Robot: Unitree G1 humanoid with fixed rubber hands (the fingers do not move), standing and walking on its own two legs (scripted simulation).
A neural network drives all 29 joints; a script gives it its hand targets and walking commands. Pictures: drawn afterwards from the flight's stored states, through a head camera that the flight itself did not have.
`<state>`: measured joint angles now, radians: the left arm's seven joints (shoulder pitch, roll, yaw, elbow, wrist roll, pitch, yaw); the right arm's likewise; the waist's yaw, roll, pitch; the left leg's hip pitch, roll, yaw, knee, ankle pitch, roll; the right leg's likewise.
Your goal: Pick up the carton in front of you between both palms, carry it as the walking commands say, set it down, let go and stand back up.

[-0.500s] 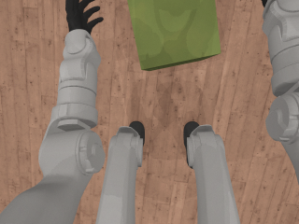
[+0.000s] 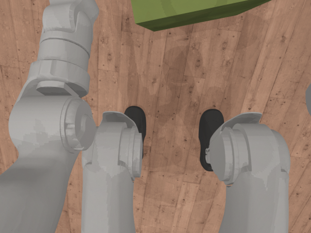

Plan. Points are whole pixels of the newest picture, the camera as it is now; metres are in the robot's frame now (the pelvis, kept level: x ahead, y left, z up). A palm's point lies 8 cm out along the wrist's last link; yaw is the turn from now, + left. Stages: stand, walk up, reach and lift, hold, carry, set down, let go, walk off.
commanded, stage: reach and lift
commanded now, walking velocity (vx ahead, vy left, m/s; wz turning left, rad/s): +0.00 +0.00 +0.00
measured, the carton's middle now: out of the picture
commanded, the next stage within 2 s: none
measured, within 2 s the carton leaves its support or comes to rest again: leaves its support in 0.80 s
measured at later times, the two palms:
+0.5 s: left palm out of the picture +0.56 +0.11 -0.18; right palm out of the picture +0.58 -0.20 -0.18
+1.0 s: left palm out of the picture +0.55 +0.11 -0.09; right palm out of the picture +0.55 -0.19 -0.09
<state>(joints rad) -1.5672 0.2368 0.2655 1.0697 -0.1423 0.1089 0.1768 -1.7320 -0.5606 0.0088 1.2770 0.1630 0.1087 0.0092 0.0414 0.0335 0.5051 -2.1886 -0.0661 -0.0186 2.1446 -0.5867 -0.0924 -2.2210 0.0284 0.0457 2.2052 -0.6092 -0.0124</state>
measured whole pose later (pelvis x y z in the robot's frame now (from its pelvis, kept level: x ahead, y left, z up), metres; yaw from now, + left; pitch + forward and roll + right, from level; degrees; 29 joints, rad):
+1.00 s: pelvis +0.01 +0.01 +0.01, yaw -2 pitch +40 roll +3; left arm -1.25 0.06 0.42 0.72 -0.02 0.30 0.21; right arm -1.38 -0.27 -0.18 0.88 0.00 0.34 -0.07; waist 0.01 0.04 0.14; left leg -2.21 -0.12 -0.07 2.10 -0.60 -0.11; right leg -2.24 0.10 0.07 2.14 -0.60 0.04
